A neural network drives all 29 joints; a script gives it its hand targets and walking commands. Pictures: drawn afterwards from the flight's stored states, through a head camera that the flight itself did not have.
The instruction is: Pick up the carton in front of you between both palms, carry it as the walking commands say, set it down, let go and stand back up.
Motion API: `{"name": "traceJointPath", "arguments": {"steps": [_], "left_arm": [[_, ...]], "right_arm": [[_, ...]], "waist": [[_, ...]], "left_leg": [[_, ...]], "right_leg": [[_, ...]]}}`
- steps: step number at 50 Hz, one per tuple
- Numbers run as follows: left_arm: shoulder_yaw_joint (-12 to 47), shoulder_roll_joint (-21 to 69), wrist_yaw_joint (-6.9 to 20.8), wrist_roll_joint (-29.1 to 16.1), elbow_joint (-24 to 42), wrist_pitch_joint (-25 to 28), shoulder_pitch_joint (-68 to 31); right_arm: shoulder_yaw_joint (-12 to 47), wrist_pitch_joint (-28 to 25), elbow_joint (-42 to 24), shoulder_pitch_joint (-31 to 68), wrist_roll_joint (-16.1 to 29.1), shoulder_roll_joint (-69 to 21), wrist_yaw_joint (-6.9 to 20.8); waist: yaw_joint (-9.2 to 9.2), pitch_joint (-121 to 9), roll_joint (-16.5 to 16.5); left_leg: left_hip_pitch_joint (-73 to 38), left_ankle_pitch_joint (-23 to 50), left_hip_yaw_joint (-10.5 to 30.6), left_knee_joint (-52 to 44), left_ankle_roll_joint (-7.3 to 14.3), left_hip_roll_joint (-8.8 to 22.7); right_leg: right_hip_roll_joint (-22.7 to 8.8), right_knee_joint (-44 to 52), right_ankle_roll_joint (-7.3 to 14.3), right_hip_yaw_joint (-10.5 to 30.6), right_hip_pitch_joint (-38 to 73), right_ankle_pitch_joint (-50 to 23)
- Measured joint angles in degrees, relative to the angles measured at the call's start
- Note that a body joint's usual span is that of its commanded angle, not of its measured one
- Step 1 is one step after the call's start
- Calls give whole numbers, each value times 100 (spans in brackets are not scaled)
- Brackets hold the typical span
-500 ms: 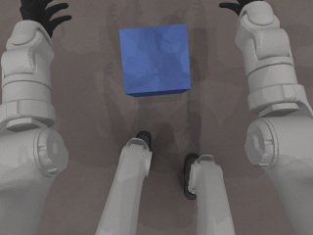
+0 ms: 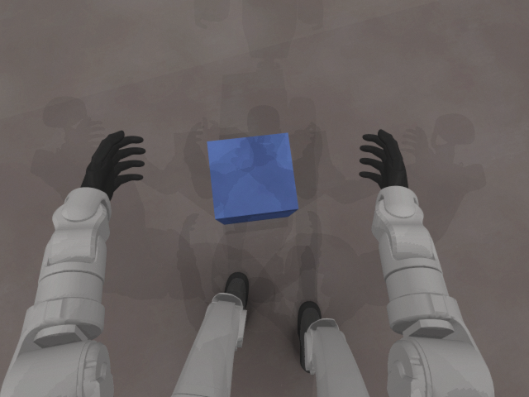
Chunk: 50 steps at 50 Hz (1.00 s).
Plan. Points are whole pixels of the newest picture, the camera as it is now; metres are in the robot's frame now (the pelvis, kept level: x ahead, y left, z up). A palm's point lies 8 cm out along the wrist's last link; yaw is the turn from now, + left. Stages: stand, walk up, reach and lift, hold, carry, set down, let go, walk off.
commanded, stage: let go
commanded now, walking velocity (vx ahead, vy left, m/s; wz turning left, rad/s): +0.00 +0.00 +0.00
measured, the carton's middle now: (252, 183) +0.49 +0.10 -0.58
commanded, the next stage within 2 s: stand in 1.10 s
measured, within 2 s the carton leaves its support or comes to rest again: neither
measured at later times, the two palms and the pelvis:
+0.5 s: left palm (91, 326) +0.21 +0.22 -0.01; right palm (501, 309) +0.28 -0.22 -0.02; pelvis +0.05 -0.02 +0.07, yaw +4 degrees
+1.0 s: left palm (117, 307) +0.23 +0.19 +0.00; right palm out of the picture +0.27 -0.27 +0.01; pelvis +0.09 -0.05 +0.07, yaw +4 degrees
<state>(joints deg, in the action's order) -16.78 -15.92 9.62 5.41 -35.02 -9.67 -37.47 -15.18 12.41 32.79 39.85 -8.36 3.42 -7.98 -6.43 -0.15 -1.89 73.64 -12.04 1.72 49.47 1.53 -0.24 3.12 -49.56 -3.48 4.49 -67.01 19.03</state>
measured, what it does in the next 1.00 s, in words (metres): rises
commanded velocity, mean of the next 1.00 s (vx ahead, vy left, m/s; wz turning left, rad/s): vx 0.00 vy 0.00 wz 0.00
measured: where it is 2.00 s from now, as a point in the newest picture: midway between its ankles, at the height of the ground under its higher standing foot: (271, 333)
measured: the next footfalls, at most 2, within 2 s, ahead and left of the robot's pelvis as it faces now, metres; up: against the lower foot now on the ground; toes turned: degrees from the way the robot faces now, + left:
none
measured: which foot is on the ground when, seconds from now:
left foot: down 0.00-1.00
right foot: down 0.00-1.00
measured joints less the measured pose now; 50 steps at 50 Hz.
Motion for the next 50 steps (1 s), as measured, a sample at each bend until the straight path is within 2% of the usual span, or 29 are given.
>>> {"name": "traceJointPath", "arguments": {"steps": [10,19,26,38,47,50], "left_arm": [[675,140,-138,-336,334,454,1910],[1261,302,-417,-581,780,733,3705],[1472,469,-502,-585,1049,764,4726],[1428,348,-560,-518,1101,489,5060],[1396,370,-584,-465,994,442,5020],[1421,354,-655,-415,1049,313,5053]], "right_arm": [[360,-597,19,-1717,102,68,346],[703,-973,28,-3269,370,334,666],[983,-1101,-174,-4334,573,568,813],[1284,-861,-787,-5228,702,794,1004],[1378,-715,-804,-5318,923,883,1082],[1399,-825,-731,-5273,939,869,988]], "waist": [[53,-35,58],[160,172,105],[311,326,189],[656,434,-21],[650,374,-53],[630,283,6]], "left_leg": [[-1761,53,-50,-752,29,-165],[-3675,25,25,-1446,-73,-189],[-5004,28,68,-2025,-181,-149],[-6286,-23,147,-2591,-355,-30],[-6422,-108,126,-2591,-369,1],[-6271,-119,133,-2503,-338,-30]], "right_leg": [[-210,670,17,39,1732,-3],[-266,1322,171,-28,3628,38],[-254,1844,318,-58,4922,45],[-157,2338,522,-122,6170,109],[-130,2414,541,-98,6332,137],[-157,2363,512,-110,6207,146]]}}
